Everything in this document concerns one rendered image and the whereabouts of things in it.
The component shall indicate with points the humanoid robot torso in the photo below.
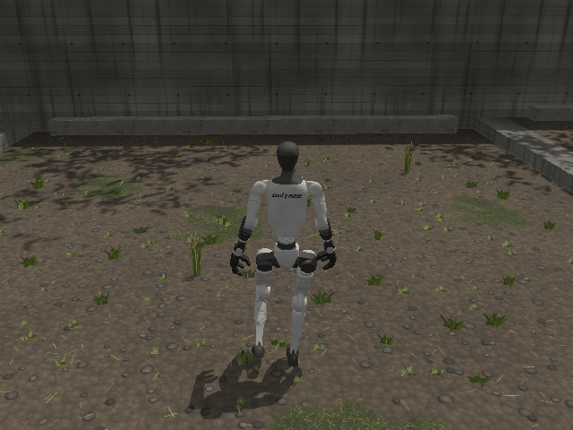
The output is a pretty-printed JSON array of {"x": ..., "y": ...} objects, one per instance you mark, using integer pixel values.
[{"x": 286, "y": 216}]

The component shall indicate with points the left robot upper arm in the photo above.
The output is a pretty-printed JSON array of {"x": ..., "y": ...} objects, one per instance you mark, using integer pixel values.
[{"x": 254, "y": 203}]

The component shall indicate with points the right robot upper arm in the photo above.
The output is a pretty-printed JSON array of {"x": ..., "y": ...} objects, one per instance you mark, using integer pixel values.
[{"x": 319, "y": 205}]

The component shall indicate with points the left robot hand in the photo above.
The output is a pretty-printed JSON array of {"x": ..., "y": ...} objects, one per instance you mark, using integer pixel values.
[{"x": 234, "y": 262}]

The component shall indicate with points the right robot forearm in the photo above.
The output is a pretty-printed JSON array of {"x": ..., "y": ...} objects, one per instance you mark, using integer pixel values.
[{"x": 327, "y": 239}]

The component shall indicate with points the right robot hand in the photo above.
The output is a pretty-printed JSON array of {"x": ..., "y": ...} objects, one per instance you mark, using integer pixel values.
[{"x": 324, "y": 256}]

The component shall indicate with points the left robot forearm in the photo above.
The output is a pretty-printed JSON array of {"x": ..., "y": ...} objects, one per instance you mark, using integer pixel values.
[{"x": 242, "y": 239}]

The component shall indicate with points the left robot shin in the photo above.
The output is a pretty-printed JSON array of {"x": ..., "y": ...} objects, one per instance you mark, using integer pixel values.
[{"x": 260, "y": 314}]

